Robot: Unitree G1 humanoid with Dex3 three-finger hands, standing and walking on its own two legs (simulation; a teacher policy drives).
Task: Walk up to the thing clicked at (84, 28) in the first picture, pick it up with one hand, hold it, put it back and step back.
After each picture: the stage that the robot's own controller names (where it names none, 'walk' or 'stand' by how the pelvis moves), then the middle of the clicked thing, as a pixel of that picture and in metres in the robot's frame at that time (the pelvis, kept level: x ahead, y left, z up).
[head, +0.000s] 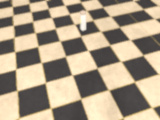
stand; (83, 20) +1.72 -0.02 -0.66
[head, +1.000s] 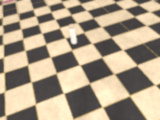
walk; (72, 34) +1.58 +0.21 -0.64
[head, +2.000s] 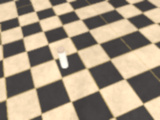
walk; (62, 57) +1.06 +0.29 -0.65
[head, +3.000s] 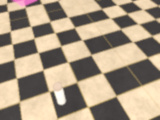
walk; (59, 94) +0.67 +0.25 -0.64
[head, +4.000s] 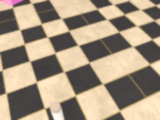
stand; (57, 113) +0.47 +0.20 -0.62
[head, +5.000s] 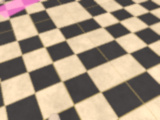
stand; out of the picture +0.44 +0.21 -0.66
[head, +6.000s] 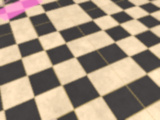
stand; out of the picture +0.41 +0.22 -0.66
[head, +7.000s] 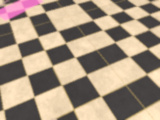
stand; out of the picture +0.41 +0.22 -0.66
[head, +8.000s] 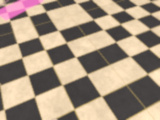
stand; out of the picture +0.41 +0.22 -0.66
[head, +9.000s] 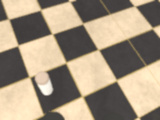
go down; (44, 84) +0.46 +0.21 -0.46
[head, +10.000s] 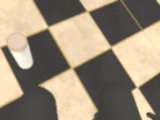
go down; (21, 53) +0.48 +0.25 -0.26
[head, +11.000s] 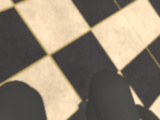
close in; out of the picture +0.47 +0.28 -0.19
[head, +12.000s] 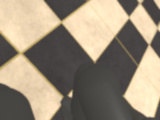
close; out of the picture +0.46 +0.30 -0.16
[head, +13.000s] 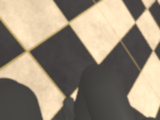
lift; out of the picture +0.42 +0.27 -0.16
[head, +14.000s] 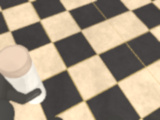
lift; (26, 80) +0.33 +0.18 +0.04
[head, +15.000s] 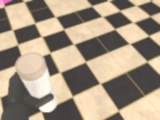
hold; (40, 87) +0.32 +0.15 +0.05
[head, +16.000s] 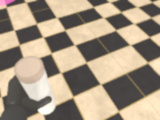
hold; (39, 89) +0.32 +0.16 +0.04
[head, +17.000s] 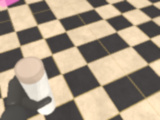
crouch; (39, 90) +0.32 +0.16 +0.04
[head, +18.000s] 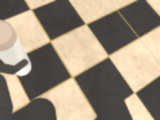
crouch; (12, 54) +0.43 +0.21 -0.04
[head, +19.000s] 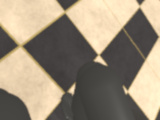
lower; out of the picture +0.44 +0.30 -0.17
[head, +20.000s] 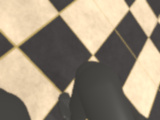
lower; out of the picture +0.45 +0.30 -0.16
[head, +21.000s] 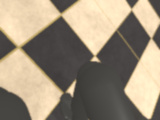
lower; out of the picture +0.44 +0.30 -0.16
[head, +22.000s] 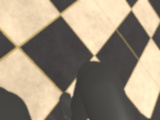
lower; out of the picture +0.44 +0.30 -0.16
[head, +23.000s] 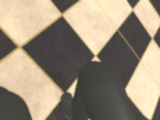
loosen; out of the picture +0.44 +0.30 -0.16
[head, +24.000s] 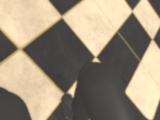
withdraw; out of the picture +0.44 +0.30 -0.17
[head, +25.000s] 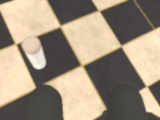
walk; (35, 55) +0.48 +0.23 -0.29
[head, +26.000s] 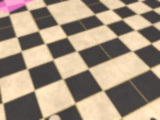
stand; out of the picture +0.41 +0.19 -0.59
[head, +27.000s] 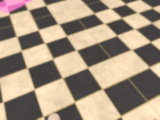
stand; out of the picture +0.42 +0.20 -0.60
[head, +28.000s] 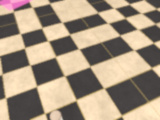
stand; out of the picture +0.43 +0.19 -0.60
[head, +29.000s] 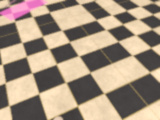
stand; out of the picture +0.43 +0.20 -0.65
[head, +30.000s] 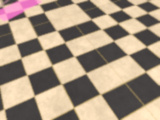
stand; out of the picture +0.40 +0.22 -0.66
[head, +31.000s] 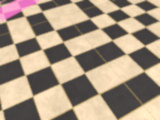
walk; out of the picture +0.39 +0.22 -0.66
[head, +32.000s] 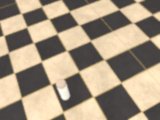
walk; (63, 90) +0.58 +0.20 -0.63
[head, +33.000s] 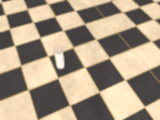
walk; (59, 58) +0.90 +0.18 -0.64
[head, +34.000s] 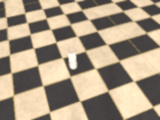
stand; (72, 58) +1.05 +0.15 -0.64
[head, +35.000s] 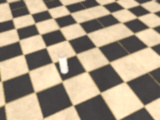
stand; (63, 62) +1.03 +0.20 -0.66
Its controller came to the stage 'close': yes
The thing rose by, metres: 0.67
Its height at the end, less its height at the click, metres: +0.00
